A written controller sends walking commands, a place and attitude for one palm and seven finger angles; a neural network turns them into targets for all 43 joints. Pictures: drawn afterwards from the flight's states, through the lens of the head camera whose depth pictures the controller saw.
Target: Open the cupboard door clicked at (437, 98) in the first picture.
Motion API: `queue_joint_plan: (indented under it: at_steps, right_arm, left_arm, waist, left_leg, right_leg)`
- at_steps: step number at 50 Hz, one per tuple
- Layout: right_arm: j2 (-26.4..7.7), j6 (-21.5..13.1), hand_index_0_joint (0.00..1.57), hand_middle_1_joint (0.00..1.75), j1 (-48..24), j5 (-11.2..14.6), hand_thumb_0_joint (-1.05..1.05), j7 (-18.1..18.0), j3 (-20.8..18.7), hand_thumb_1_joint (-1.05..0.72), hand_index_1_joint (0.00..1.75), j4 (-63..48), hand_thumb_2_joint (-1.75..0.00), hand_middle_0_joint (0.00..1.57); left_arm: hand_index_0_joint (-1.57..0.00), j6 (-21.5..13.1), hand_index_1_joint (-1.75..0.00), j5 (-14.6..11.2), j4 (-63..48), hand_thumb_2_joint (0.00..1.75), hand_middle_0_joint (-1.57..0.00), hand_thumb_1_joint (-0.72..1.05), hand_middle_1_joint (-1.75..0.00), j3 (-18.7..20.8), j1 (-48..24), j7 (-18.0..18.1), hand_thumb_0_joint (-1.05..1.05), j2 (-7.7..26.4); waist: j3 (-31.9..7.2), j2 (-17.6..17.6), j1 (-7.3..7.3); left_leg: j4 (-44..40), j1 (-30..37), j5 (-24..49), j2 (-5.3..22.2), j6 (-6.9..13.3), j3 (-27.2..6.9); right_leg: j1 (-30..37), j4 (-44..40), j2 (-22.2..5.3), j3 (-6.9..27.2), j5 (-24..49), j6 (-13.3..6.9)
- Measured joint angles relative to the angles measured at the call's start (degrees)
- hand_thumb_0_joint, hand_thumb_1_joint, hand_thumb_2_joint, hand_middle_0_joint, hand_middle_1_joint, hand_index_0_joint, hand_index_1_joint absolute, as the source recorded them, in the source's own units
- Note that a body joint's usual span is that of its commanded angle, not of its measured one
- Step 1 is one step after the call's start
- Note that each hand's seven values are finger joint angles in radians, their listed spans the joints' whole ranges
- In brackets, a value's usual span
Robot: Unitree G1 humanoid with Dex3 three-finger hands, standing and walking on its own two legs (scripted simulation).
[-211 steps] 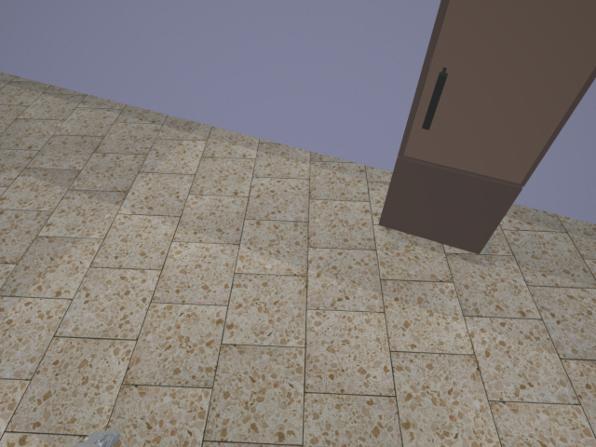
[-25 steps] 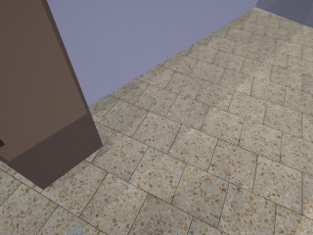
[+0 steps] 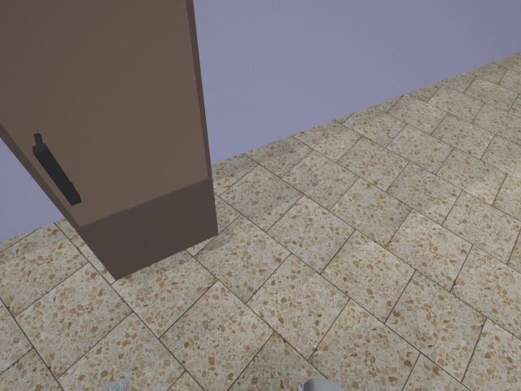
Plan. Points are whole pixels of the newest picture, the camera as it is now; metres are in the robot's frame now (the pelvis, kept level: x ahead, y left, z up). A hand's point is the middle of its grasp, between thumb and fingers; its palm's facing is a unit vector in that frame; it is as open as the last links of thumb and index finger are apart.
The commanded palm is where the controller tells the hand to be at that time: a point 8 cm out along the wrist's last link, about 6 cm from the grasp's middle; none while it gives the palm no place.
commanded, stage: turn to face it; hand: left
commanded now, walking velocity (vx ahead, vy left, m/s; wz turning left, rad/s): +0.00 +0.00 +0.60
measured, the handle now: (57, 170) +0.56 +0.47 -0.09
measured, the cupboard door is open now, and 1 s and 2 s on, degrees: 0 0 0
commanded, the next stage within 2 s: take the last steps up to it in 0.66 s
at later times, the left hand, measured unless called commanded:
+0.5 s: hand out of the picture -0.02 +0.15 -0.15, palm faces +0.33 -0.90 -0.28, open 7.4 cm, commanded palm none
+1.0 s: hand out of the picture -0.08 +0.17 -0.16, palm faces +0.44 -0.87 -0.22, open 7.4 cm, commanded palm none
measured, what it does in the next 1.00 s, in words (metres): steps on the spot, turning left: right foot, then left foot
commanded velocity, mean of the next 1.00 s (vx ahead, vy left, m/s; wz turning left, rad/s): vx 0.07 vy -0.01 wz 0.32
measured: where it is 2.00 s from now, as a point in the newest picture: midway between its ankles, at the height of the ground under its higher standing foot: outside the picture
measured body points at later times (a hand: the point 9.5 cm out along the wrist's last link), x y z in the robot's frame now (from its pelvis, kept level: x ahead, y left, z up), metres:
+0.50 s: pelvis -0.01 -0.06 +0.01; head +0.03 -0.07 +0.46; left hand -0.03 +0.19 -0.12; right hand +0.17 -0.28 -0.14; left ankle -0.06 +0.08 -0.66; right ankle +0.02 -0.16 -0.73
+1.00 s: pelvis -0.03 -0.03 +0.01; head -0.02 -0.03 +0.46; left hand -0.10 +0.21 -0.14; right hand +0.12 -0.22 -0.14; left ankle -0.07 +0.07 -0.73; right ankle +0.02 -0.15 -0.70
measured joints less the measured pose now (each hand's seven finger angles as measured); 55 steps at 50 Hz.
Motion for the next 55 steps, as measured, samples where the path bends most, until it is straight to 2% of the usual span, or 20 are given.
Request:
queue_joint_plan:
  at_steps: [7,9,11,12,14,15,17,20,24,29,32,33,34,36,38,41,44,50,54,55]
  right_arm:
    - [-2.6,1.0,0.2,0.3,-1.8,0.0,0.0,0.4,-0.9,-0.9,0.3,-1.1,-0.9,0.21]
    - [-3.4,1.5,0.2,0.3,-2.3,0.0,0.0,0.5,-1.3,-0.9,0.3,-1.4,-0.9,0.21]
    - [-4.1,2.0,0.2,0.3,-2.6,0.3,0.0,0.7,-1.7,-0.9,0.3,-1.7,-0.9,0.21]
    - [-4.6,2.2,0.2,0.3,-2.6,0.5,0.0,0.9,-2.0,-0.9,0.3,-1.9,-0.9,0.21]
    - [-5.6,2.9,0.2,0.3,-3.1,0.5,0.01,0.9,-2.7,-0.9,0.3,-1.9,-0.9,0.21]
    - [-5.9,3.3,0.2,0.3,-3.3,0.4,0.01,1.0,-2.8,-0.9,0.3,-1.9,-0.9,0.2]
    - [-6.5,3.8,0.2,0.3,-3.8,0.2,0.01,1.3,-2.9,-0.9,0.3,-1.9,-0.9,0.2]
    - [-6.6,3.9,0.2,0.3,-4.5,0.3,0.01,1.7,-2.7,-0.9,0.3,-1.9,-0.9,0.2]
    - [-6.0,4.3,0.2,0.3,-5.6,0.4,0.01,1.9,-1.9,-0.91,0.3,-1.6,-0.9,0.2]
    - [-4.7,4.1,0.2,0.3,-7.6,0.9,0.01,1.8,-0.7,-0.91,0.3,-1.3,-0.9,0.2]
    - [-3.8,2.9,0.2,0.3,-8.3,1.0,0.01,1.7,0.2,-0.9,0.3,-1.7,-0.9,0.2]
    - [-3.5,2.3,0.2,0.3,-8.4,0.8,0.01,1.7,0.3,-0.9,0.3,-1.8,-0.9,0.2]
    - [-2.8,1.8,0.2,0.3,-8.7,0.8,0.01,1.6,0.6,-0.9,0.3,-1.8,-0.9,0.2]
    - [-1.8,1.2,0.2,0.3,-8.6,0.7,0.01,1.3,1.2,-0.9,0.3,-1.8,-0.9,0.2]
    - [-1.0,1.1,0.2,0.3,-8.1,0.5,0.0,0.8,1.5,-0.9,0.3,-1.6,-0.9,0.2]
    - [-0.3,0.9,0.2,0.3,-7.1,0.6,0.0,0.3,1.9,-0.9,0.3,-0.7,-0.9,0.21]
    - [0.3,0.5,0.2,0.3,-5.3,0.5,0.0,0.2,2.0,-0.9,0.3,0.5,-0.9,0.21]
    - [0.1,-0.5,0.2,0.3,0.1,0.1,0.0,-0.3,1.0,-0.91,0.3,3.1,-0.9,0.21]
    - [-0.7,-0.1,0.2,0.3,4.0,0.1,0.0,-0.3,0.6,-0.91,0.3,6.0,-0.9,0.21]
    - [-1.1,0.1,0.2,0.3,4.9,0.3,0.0,-0.3,0.4,-0.91,0.3,6.8,-0.9,0.21]
  left_arm:
    - [-0.2,-0.3,-0.3,-0.2,-2.2,0.9,-0.19,0.91,-0.3,-0.3,-0.2,0.0,0.0,-0.2]
    - [-0.2,-0.6,-0.3,-0.4,-2.9,0.9,-0.19,0.91,-0.3,-0.8,0.0,0.0,0.0,-0.5]
    - [-0.2,-1.3,-0.3,-0.4,-3.6,0.9,-0.19,0.91,-0.3,-1.3,0.6,-0.1,0.0,-0.7]
    - [-0.2,-1.8,-0.3,-0.2,-4.0,0.9,-0.2,0.9,-0.3,-1.5,1.0,0.0,0.0,-0.9]
    - [-0.2,-2.3,-0.3,0.2,-4.2,0.9,-0.2,0.9,-0.3,-2.2,1.8,0.1,0.0,-1.7]
    - [-0.2,-2.4,-0.3,0.3,-4.3,0.9,-0.2,0.9,-0.3,-2.5,2.4,0.1,0.0,-2.1]
    - [-0.21,-2.4,-0.3,0.4,-4.2,0.9,-0.2,0.9,-0.3,-2.8,3.5,0.2,0.0,-2.6]
    - [-0.21,-2.6,-0.3,0.5,-3.6,0.9,-0.2,0.9,-0.3,-3.2,4.8,0.3,0.0,-2.8]
    - [-0.21,-2.8,-0.3,0.8,-2.9,0.9,-0.2,0.9,-0.3,-3.6,6.1,0.1,0.0,-2.8]
    - [-0.21,-2.7,-0.3,1.1,-1.4,0.9,-0.2,0.9,-0.3,-3.4,7.7,-0.1,0.0,-1.9]
    - [-0.21,-2.3,-0.3,0.9,0.0,0.9,-0.2,0.9,-0.3,-2.7,8.8,-0.1,0.0,-0.8]
    - [-0.21,-2.0,-0.3,0.6,0.4,0.9,-0.2,0.9,-0.3,-2.4,9.1,-0.2,0.0,-0.3]
    - [-0.21,-1.4,-0.3,0.4,0.9,0.9,-0.2,0.9,-0.3,-2.2,9.0,-0.1,0.0,0.4]
    - [-0.21,-0.1,-0.3,0.3,1.9,0.9,-0.2,0.9,-0.3,-1.9,8.8,0.2,0.0,1.2]
    - [-0.21,0.5,-0.3,0.2,2.8,0.9,-0.2,0.9,-0.3,-1.6,8.2,0.2,0.01,1.6]
    - [-0.2,0.1,-0.3,0.2,3.0,0.9,-0.2,0.9,-0.3,-1.5,7.3,-0.2,0.01,1.6]
    - [-0.2,-0.5,-0.3,0.4,3.2,0.9,-0.2,0.91,-0.3,-1.8,7.1,-0.6,0.01,1.0]
    - [-0.2,-1.4,-0.3,0.8,4.2,0.9,-0.19,0.91,-0.3,-2.8,6.6,-1.4,0.0,-1.1]
    - [-0.2,-3.2,-0.3,0.8,4.2,0.9,-0.19,0.91,-0.3,-3.2,6.6,-1.8,0.0,-2.7]
    - [-0.2,-3.9,-0.3,1.0,4.4,0.9,-0.19,0.91,-0.3,-3.2,6.5,-1.6,0.0,-3.3]
  waist:
    - [0.3,2.1,0.31]
    - [0.3,2.8,0.24]
    - [0.0,3.3,0.46]
    - [-0.2,3.8,0.7]
    - [-0.1,4.9,0.88]
    - [-0.2,4.9,1.05]
    - [-0.1,4.7,1.22]
    - [0.4,3.9,1.31]
    - [1.1,2.5,2.12]
    - [1.8,1.0,3.92]
    - [1.6,0.2,4.46]
    - [1.5,-0.2,4.53]
    - [1.8,-1.2,4.89]
    - [1.9,-1.8,5.19]
    - [1.7,-1.5,4.85]
    - [1.3,-1.0,4.52]
    - [0.2,-0.4,4.02]
    - [-2.3,0.9,1.63]
    - [-3.2,1.6,0.95]
    - [-3.0,2.4,0.98]
  left_leg:
    - [-4.1,0.9,3.4,-1.6,-1.1,-4.9]
    - [-3.4,0.4,3.4,-2.0,-1.7,-6.5]
    - [-1.5,-0.7,2.8,-2.5,-2.6,-7.9]
    - [0.6,-1.8,1.9,-2.6,-3.1,-8.6]
    - [10.3,-5.1,-7.1,-3.0,-4.0,-9.3]
    - [16.5,-6.9,-9.6,-3.3,-4.3,-8.9]
    - [26.9,-9.6,-9.4,-2.8,-5.1,-7.4]
    - [32.6,-10.5,-7.9,-1.1,-6.4,-5.7]
    - [27.9,-7.8,-8.7,0.7,-7.1,-4.4]
    - [15.0,-1.8,-10.5,1.3,-6.4,-2.4]
    - [2.4,3.9,-4.3,1.1,-5.4,-0.6]
    - [-0.1,4.7,-0.8,0.9,-4.1,-0.4]
    - [0.6,4.5,-0.8,0.3,-2.9,-0.1]
    - [1.2,4.7,-2.5,0.2,-1.5,-0.1]
    - [-0.5,5.5,-2.2,0.2,-1.0,-0.8]
    - [-4.1,6.8,0.2,-0.1,-1.0,-1.6]
    - [-7.0,8.0,1.8,-0.4,-0.8,-2.0]
    - [-9.7,9.7,2.7,-1.2,-1.1,-2.4]
    - [-5.8,8.9,-0.1,-1.1,-2.3,-2.7]
    - [-2.5,7.8,-3.2,-0.7,-2.2,-3.1]
  right_leg:
    - [3.4,-12.2,1.8,1.9,0.5,0.0]
    - [5.7,-17.7,2.5,1.9,1.5,-0.2]
    - [9.5,-26.5,2.9,1.5,5.8,-0.6]
    - [10.8,-29.5,3.1,0.9,7.6,-2.5]
    - [11.0,-28.4,2.9,-1.0,7.3,-4.9]
    - [11.4,-28.4,2.3,-1.7,7.0,-5.2]
    - [12.9,-29.8,1.4,-3.1,7.2,-5.4]
    - [14.7,-31.6,0.1,-5.0,8.0,-5.4]
    - [15.5,-32.3,-1.6,-7.4,8.2,-5.2]
    - [14.9,-31.0,-3.3,-9.8,7.8,-4.2]
    - [13.7,-28.1,-4.3,-11.1,6.4,-3.0]
    - [12.5,-25.6,-4.9,-10.8,5.7,-2.4]
    - [10.9,-21.8,-5.1,-8.9,1.8,-1.8]
    - [7.5,-13.0,-3.6,-4.7,-4.2,-1.2]
    - [4.9,-6.6,-2.2,-2.3,-3.7,-0.9]
    - [3.3,-3.8,-1.2,-0.5,-0.4,-0.6]
    - [4.0,-6.5,-0.6,0.1,1.1,-0.6]
    - [8.3,-17.2,0.7,-0.4,0.7,-1.9]
    - [14.6,-30.9,2.2,-1.5,4.8,-3.1]
    - [15.3,-32.0,2.8,-1.9,7.6,-4.3]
